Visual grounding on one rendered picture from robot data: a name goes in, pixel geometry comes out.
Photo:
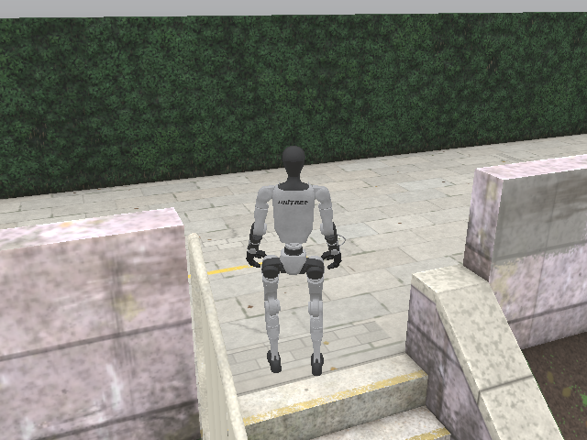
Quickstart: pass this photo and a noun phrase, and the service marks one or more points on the robot right hand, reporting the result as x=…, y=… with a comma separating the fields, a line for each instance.
x=337, y=259

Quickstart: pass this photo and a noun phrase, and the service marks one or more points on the robot right upper arm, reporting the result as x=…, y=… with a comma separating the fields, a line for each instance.
x=325, y=208

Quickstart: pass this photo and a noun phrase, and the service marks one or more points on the robot left upper arm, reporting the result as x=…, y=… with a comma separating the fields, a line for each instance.
x=265, y=193

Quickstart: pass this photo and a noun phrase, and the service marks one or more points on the right robot forearm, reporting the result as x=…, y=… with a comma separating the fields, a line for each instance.
x=332, y=242

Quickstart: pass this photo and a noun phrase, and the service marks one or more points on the robot right shin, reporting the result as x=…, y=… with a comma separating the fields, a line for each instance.
x=316, y=331

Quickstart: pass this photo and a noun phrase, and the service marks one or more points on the robot left hand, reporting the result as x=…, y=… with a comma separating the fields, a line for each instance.
x=250, y=258

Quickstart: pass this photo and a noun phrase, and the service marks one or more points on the left robot forearm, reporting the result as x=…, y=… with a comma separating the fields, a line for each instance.
x=254, y=241

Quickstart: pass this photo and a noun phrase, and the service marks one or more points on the robot left shin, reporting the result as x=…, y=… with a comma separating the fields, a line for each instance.
x=273, y=330

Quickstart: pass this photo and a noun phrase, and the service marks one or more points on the robot shin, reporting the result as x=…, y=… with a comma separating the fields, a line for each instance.
x=273, y=330
x=316, y=331

